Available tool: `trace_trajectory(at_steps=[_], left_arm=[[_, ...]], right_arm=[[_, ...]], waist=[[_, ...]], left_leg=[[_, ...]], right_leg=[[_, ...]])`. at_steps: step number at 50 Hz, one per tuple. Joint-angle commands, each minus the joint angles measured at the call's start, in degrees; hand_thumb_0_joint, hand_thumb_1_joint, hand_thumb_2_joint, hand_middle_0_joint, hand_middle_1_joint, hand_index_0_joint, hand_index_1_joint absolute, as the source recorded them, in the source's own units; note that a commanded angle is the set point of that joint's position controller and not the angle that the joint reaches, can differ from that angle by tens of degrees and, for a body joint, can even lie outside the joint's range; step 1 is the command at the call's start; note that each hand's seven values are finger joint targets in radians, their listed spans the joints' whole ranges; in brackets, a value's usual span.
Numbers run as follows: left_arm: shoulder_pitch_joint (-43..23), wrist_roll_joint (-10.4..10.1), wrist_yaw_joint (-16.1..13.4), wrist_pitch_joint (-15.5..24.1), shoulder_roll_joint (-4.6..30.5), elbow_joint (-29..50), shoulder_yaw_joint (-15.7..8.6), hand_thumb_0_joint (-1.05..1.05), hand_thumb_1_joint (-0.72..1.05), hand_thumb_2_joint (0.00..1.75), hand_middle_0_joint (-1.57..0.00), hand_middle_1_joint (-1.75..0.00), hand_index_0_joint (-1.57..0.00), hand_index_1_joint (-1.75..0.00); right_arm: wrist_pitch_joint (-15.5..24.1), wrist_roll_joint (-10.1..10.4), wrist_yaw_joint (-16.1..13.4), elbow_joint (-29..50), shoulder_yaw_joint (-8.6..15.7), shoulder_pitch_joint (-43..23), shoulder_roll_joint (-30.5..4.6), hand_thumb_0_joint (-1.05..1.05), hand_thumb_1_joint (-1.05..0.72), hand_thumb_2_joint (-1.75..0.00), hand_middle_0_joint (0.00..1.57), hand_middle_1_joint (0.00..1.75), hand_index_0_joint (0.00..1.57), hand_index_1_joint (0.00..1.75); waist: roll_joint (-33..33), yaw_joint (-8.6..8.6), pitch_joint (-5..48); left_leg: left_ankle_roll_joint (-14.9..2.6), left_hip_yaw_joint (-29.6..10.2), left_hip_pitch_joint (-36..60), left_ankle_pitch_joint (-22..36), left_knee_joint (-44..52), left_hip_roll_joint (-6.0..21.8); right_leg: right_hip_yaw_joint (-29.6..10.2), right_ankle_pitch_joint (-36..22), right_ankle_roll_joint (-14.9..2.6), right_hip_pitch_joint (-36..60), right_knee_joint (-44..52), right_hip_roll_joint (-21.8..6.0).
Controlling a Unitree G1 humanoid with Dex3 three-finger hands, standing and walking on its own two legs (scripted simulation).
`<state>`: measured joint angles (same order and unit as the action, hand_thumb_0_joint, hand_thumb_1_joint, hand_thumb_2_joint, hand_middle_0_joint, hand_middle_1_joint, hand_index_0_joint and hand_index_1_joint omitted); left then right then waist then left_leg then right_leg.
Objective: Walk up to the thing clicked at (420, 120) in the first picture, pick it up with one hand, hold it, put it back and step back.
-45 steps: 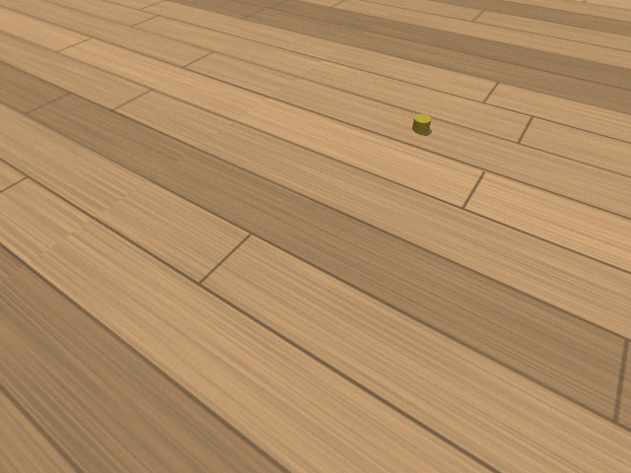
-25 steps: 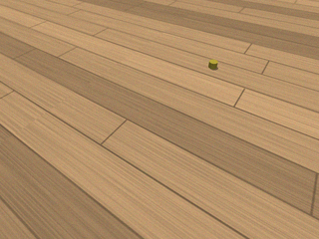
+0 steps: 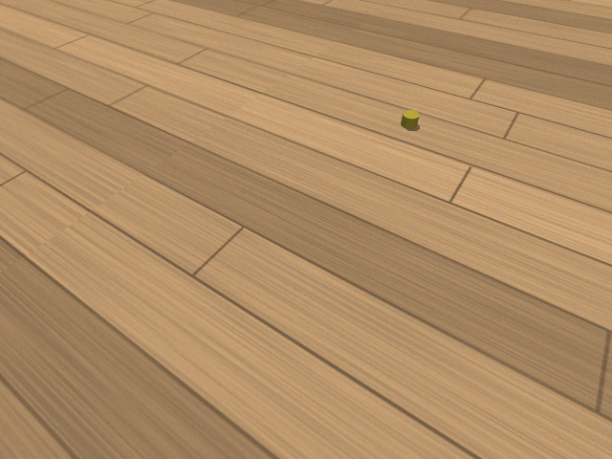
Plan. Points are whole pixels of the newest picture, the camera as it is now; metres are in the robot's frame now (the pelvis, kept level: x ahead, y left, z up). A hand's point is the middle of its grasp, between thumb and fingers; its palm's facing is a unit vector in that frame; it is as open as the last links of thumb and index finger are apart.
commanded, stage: stand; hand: left
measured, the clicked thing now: (409, 119) +2.00 -0.64 -0.75
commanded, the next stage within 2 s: walk up in 0.22 s
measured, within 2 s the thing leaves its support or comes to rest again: neither
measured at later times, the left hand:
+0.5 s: hand (148, 425) +0.21 +0.25 -0.12, palm faces -0.25 -0.86 -0.44, open 7.4 cm
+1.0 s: hand (256, 280) +0.48 +0.12 -0.16, palm faces -0.56 -0.72 -0.41, open 7.4 cm
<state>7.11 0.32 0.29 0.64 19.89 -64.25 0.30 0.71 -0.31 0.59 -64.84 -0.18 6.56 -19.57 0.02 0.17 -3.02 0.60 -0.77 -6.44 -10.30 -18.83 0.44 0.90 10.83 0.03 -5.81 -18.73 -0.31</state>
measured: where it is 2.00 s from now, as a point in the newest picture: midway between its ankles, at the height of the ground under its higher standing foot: (370, 265)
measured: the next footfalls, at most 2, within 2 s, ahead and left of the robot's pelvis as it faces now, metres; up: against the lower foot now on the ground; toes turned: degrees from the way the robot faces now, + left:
right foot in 0.58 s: +0.14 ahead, -0.23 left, +0.00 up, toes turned -30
left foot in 1.04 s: +0.60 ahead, -0.13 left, +0.00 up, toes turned -38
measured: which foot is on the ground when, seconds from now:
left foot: down 0.00-0.60, up 0.62-1.00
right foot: down 0.00-0.30, up 0.32-0.56, down 0.58-1.00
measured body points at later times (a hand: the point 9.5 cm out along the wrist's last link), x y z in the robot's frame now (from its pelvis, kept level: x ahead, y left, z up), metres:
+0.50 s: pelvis +0.05 -0.03 -0.01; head +0.03 -0.06 +0.43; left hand +0.22 +0.30 -0.09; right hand +0.06 -0.38 -0.13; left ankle +0.00 +0.13 -0.75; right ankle +0.07 -0.19 -0.72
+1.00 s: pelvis +0.33 -0.12 -0.03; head +0.34 -0.15 +0.42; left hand +0.51 +0.15 -0.13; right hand +0.28 -0.48 -0.12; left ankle +0.57 -0.10 -0.72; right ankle +0.11 -0.21 -0.75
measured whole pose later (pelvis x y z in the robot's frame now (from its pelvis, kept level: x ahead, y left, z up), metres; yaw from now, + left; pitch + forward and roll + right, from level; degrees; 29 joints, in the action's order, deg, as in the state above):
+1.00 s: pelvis +0.33 -0.12 -0.03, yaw -37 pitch +0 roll -4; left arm 23.6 -0.4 0.7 5.8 21.6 -55.5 -1.8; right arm 0.3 -2.8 10.1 -45.7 3.9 3.7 -27.8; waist -6.9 -1.0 -2.3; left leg 2.1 -4.6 -37.4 -3.4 -40.0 6.3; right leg -7.6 22.5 3.4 1.7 -19.5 -1.4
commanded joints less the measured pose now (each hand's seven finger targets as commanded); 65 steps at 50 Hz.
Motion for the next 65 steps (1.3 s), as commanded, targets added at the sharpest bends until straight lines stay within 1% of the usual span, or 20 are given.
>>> trace_trajectory(at_steps=[1,10,11,14,16,20,28,30,31,32,36,39,49,52,53,54,55,57,59,65], left_arm=[[-2.6,0.2,-0.9,1.4,12.4,3.5,-2.2,0.0,0.9,0.9,-0.2,-0.3,-0.2,-0.3],[-2.3,0.2,-0.9,1.2,12.0,3.3,-2.2,0.0,0.9,0.9,-0.2,-0.3,-0.2,-0.3],[2.7,1.0,2.1,1.3,21.2,8.6,-6.8,0.0,0.9,0.9,-0.2,-0.3,-0.2,-0.3],[-15.1,0.7,3.7,1.6,15.7,14.3,-6.4,0.0,0.9,0.9,-0.2,-0.3,-0.2,-0.3],[-14.6,1.4,3.7,2.1,15.9,15.9,-6.3,0.0,0.9,0.9,-0.2,-0.3,-0.2,-0.3],[-0.5,0.1,5.9,1.1,17.6,12.6,-7.2,0.0,0.9,0.9,-0.2,-0.3,-0.2,-0.3],[5.5,0.4,5.9,1.6,17.6,11.3,-8.0,0.0,0.9,0.9,-0.2,-0.3,-0.2,-0.3],[22.9,0.7,3.6,2.8,25.2,6.8,-10.7,0.0,0.9,0.9,-0.2,-0.3,-0.2,-0.3],[22.2,0.0,2.8,2.9,28.8,7.9,-11.0,0.0,0.9,0.9,-0.2,-0.3,-0.2,-0.3],[18.2,-0.7,2.3,2.7,29.8,9.6,-10.7,0.0,0.9,0.9,-0.2,-0.3,-0.2,-0.3],[8.0,-1.6,-0.9,4.3,23.8,12.5,-8.4,0.0,0.9,0.9,-0.2,-0.3,-0.2,-0.3],[6.3,-1.8,-1.0,6.2,21.7,13.7,-7.4,0.0,0.9,0.9,-0.2,-0.3,-0.2,-0.3],[8.1,-0.4,-1.9,7.5,23.4,15.8,-8.0,0.0,0.9,0.9,-0.2,-0.3,-0.2,-0.3],[6.1,0.7,-2.4,6.4,21.4,17.8,-7.5,0.0,0.9,0.9,-0.2,-0.3,-0.2,-0.3],[10.4,1.2,-2.4,6.3,15.3,17.2,-5.4,0.0,0.9,0.9,-0.2,-0.3,-0.2,-0.3],[16.2,-1.0,-2.7,6.2,11.4,17.9,-3.6,0.0,0.9,0.9,-0.2,-0.3,-0.2,-0.3],[21.4,-1.9,-3.5,5.7,13.4,15.5,-4.1,0.0,0.9,0.9,-0.2,-0.3,-0.2,-0.3],[16.4,-1.5,-2.6,5.0,19.4,13.0,-5.3,0.0,0.9,0.9,-0.2,-0.3,-0.2,-0.3],[14.7,-2.8,-1.7,3.7,21.9,12.1,-7.1,0.0,0.9,0.9,-0.2,-0.3,-0.2,-0.3],[6.0,-2.0,-0.2,2.5,16.6,15.8,-5.8,0.0,0.9,0.9,-0.2,-0.3,-0.2,-0.3]], right_arm=[[1.1,-0.2,-1.1,3.5,2.0,-1.9,-11.9,0.0,-0.9,-0.9,0.2,0.3,0.2,0.3],[1.1,-0.1,-1.2,3.6,2.1,-2.1,-12.3,0.0,-0.9,-0.9,0.2,0.3,0.2,0.3],[3.1,-1.9,1.6,11.7,8.3,-3.8,-22.0,0.0,-0.9,-0.9,0.2,0.3,0.2,0.3],[3.5,-1.7,2.6,9.7,9.1,8.9,-20.8,0.0,-0.9,-0.9,0.2,0.3,0.2,0.3],[3.8,-1.6,2.5,13.1,9.9,1.7,-22.7,0.0,-0.9,-0.9,0.2,0.3,0.2,0.3],[5.3,-2.0,3.3,17.5,9.9,-7.0,-21.9,0.0,-0.9,-0.9,0.2,0.3,0.2,0.3],[3.6,-1.8,5.1,19.9,9.4,-11.1,-21.7,0.0,-0.9,-0.9,0.2,0.3,0.2,0.3],[3.3,-2.0,5.9,22.6,6.4,-12.3,-14.8,0.0,-0.9,-0.9,0.2,0.3,0.2,0.3],[3.4,-0.8,6.6,25.1,5.7,-13.4,-15.3,0.0,-0.9,-0.9,0.2,0.3,0.2,0.3],[4.1,-1.2,6.6,25.1,5.9,-15.6,-17.9,0.0,-0.9,-0.9,0.2,0.3,0.2,0.3],[4.3,-0.2,6.5,20.8,5.6,-8.0,-18.9,0.0,-0.9,-0.9,0.2,0.3,0.2,0.3],[2.8,-1.4,7.5,21.5,6.1,-7.8,-18.7,0.0,-0.9,-0.9,0.2,0.3,0.2,0.3],[1.4,-2.2,8.9,26.1,7.2,-8.0,-15.6,0.0,-0.9,-0.9,0.2,0.3,0.2,0.3],[1.2,-2.2,7.0,19.7,11.1,17.5,-20.7,0.0,-0.9,-0.9,0.2,0.3,0.2,0.3],[1.4,-2.3,5.4,19.0,12.4,23.8,-24.3,0.0,-0.9,-0.9,0.2,0.3,0.2,0.3],[2.4,-1.6,4.4,21.2,12.9,18.4,-27.6,0.0,-0.9,-0.9,0.2,0.3,0.2,0.3],[2.4,0.1,3.9,22.9,13.2,7.8,-28.7,0.0,-0.9,-0.9,0.2,0.3,0.2,0.3],[2.1,0.1,3.7,26.0,11.7,-1.0,-23.1,0.0,-0.9,-0.9,0.2,0.3,0.2,0.3],[2.2,-1.4,3.7,25.7,10.3,-0.7,-18.1,0.0,-0.9,-0.9,0.2,0.3,0.2,0.3],[2.5,-1.5,4.3,25.0,9.8,7.2,-15.9,0.0,-0.9,-0.9,0.2,0.3,0.2,0.3]], waist=[[-0.1,-0.06,4.7],[-0.6,-0.21,3.7],[-4.1,0.6,7.0],[-8.2,11.54,2.3],[-10.2,7.38,2.8],[-8.0,-1.25,5.1],[-2.4,-5.31,-0.4],[22.6,-13.14,1.8],[24.8,-11.15,-0.8],[19.1,-9.85,-1.7],[7.8,-1.57,2.6],[5.9,0.01,-1.1],[5.5,2.67,2.1],[-3.3,14.11,14.1],[-16.3,15.87,17.3],[-29.4,10.93,16.4],[-27.5,3.75,15.8],[-16.3,2.57,5.8],[-11.6,2.3,5.8],[-6.4,4.83,0.3]], left_leg=[[-1.61,-4.6,0.6,9.8,2.6,6.9],[-1.49,-4.8,0.3,9.0,3.2,6.7],[-4.47,0.0,8.2,-22.2,-8.4,6.0],[-9.68,-9.5,25.4,-32.5,2.9,14.4],[-13.96,-19.6,13.9,-26.0,12.9,29.7],[-11.02,-5.2,5.7,-26.5,11.6,24.1],[-7.91,13.8,-15.1,-30.3,-6.5,14.9],[-3.18,15.7,-33.9,-24.5,-48.3,3.0],[-0.42,5.6,-43.8,-25.6,-54.0,-1.8],[0.67,-2.1,-45.2,-23.1,-54.6,0.8],[-1.39,-6.0,-38.6,-10.1,-47.4,6.9],[-0.58,-3.5,-30.9,-2.4,-38.8,5.7],[1.11,-1.1,-13.3,7.6,-18.1,4.8],[-3.75,-4.3,14.0,0.0,-12.1,4.7],[-1.95,-14.5,24.5,-12.9,-10.0,11.8],[-0.6,-34.3,27.0,-21.3,0.9,21.0],[-3.93,-45.6,19.6,-29.5,10.3,22.8],[2.83,-27.2,-3.1,-31.4,14.0,18.3],[2.3,-10.4,-2.2,-16.6,6.6,12.3],[-1.72,0.1,1.5,-1.8,7.9,11.1]], right_leg=[[-5.2,-9.2,-1.59,0.5,2.5,-7.3],[-5.0,-7.8,-1.48,0.3,3.1,-7.0],[-16.2,19.7,-5.34,-14.3,1.6,-7.4],[-5.9,18.4,-0.88,-46.1,-9.5,-2.7],[-2.3,15.6,-1.43,-42.7,-33.8,-6.6],[-2.9,12.6,-0.52,-29.4,-31.9,-11.1],[9.6,2.1,-0.74,-5.2,-21.7,-6.6],[-12.1,26.4,-7.23,8.4,-8.0,-8.1],[-42.3,42.4,-11.92,8.4,9.7,-17.5],[-55.0,46.2,-14.45,8.2,16.6,-22.7],[-29.1,18.1,-9.56,6.3,6.6,-16.6],[-19.6,16.5,-7.71,-5.3,10.7,-11.0],[-10.0,-6.3,-8.27,-9.0,4.2,-9.8],[-8.2,-15.4,-4.34,-14.8,-30.8,-8.0],[-5.9,14.2,-1.97,-27.3,-46.2,-1.9],[-4.3,26.8,-3.39,-38.5,-58.1,6.1],[-8.3,19.3,-5.93,-38.4,-63.5,1.9],[-8.2,8.3,-4.65,-29.4,-58.2,-4.0],[-5.3,1.9,-2.74,-28.2,-49.1,-5.6],[-0.3,-1.4,-0.35,-31.4,-35.1,-4.2]])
